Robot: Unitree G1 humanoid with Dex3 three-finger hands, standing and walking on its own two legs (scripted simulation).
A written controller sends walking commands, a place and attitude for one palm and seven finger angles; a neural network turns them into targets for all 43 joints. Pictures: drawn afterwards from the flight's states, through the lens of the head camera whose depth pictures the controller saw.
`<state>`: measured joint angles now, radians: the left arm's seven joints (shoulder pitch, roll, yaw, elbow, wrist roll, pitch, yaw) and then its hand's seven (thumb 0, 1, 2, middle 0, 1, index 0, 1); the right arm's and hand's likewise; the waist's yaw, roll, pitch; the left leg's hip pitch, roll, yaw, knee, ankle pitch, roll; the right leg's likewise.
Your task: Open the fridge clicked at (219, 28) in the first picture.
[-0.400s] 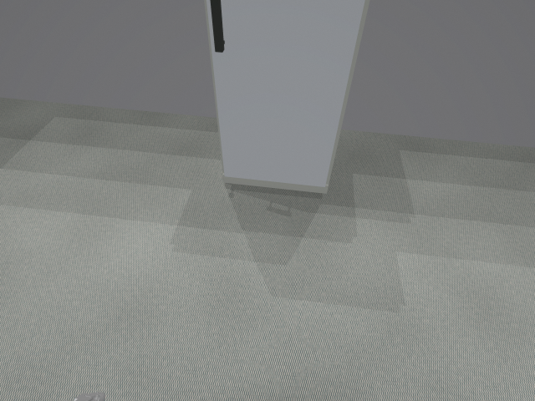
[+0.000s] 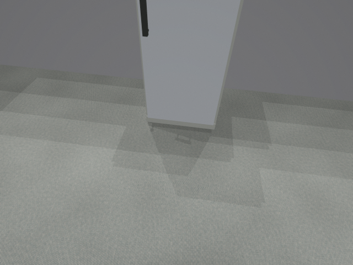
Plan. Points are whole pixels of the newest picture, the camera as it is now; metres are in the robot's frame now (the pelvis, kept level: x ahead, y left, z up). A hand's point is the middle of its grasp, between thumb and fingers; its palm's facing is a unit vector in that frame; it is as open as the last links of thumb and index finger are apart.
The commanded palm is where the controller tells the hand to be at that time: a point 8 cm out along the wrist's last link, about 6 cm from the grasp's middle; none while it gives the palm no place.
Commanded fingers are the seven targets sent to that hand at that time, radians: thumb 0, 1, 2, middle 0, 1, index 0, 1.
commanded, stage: stand and wait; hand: left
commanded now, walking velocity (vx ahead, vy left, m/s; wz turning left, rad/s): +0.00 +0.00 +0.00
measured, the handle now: out of the picture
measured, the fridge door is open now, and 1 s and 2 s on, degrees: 0 0 0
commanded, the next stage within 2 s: look at it before walking up in 0.42 s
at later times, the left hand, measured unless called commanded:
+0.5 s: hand out of the picture +0.07 +0.24 -0.15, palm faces -0.04 -0.94 -0.33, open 7.3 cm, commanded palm none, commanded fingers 0.00 0.90 0.90 -0.20 -0.30 -0.20 -0.30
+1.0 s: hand out of the picture +0.08 +0.24 -0.15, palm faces -0.03 -0.94 -0.33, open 7.3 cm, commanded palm none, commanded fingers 0.00 0.90 0.90 -0.20 -0.30 -0.20 -0.30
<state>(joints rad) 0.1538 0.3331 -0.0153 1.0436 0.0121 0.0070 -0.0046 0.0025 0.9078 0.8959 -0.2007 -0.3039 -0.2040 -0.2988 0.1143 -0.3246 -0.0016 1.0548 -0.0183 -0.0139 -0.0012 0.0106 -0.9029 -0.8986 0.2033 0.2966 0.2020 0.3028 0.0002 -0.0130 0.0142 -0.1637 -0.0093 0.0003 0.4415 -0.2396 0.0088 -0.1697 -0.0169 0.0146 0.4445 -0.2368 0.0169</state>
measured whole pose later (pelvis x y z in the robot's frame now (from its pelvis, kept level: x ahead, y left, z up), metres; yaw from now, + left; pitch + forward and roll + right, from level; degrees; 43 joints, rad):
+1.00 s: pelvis +0.00 -0.01 +0.00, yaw +0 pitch -2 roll +0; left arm 0.14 0.35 -0.01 1.09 0.01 0.00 0.00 0.00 0.91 0.90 -0.20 -0.30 -0.20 -0.30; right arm 0.12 -0.34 0.00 1.11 -0.01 -0.02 0.00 0.01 -0.90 -0.90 0.20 0.30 0.20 0.30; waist 0.00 -0.01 0.02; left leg -0.13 0.01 -0.01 0.37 -0.20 -0.01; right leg -0.14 0.00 0.01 0.38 -0.20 0.00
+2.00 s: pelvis +0.27 +0.04 -0.03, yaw +15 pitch -1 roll +0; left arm 0.10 0.15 0.05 0.97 0.03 -0.07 -0.02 0.00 0.91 0.90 -0.20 -0.30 -0.20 -0.30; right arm 0.49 -0.10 -0.04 1.17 -0.01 -0.06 -0.02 0.01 -0.90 -0.90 0.20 0.30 0.20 0.30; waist -0.06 0.01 0.07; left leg -0.05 0.00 -0.02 0.78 -0.49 0.04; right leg -0.44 -0.06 -0.14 0.64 -0.15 -0.05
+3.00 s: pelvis +0.47 +0.11 -0.01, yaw +9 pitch -1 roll +1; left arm 0.23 0.18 0.06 0.93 0.02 0.03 0.01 0.00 0.91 0.90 -0.20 -0.30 -0.20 -0.30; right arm 0.18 -0.25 -0.08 0.99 -0.03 0.06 -0.02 0.01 -0.91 -0.90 0.20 0.30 0.20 0.30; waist 0.01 0.05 0.05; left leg -0.49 0.10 0.07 1.10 -0.38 -0.06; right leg -0.31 0.00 -0.08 0.56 -0.24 -0.06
